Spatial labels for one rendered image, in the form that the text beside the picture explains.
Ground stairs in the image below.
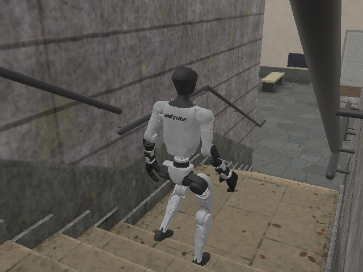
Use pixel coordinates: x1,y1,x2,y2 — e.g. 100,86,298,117
209,165,339,195
0,221,266,272

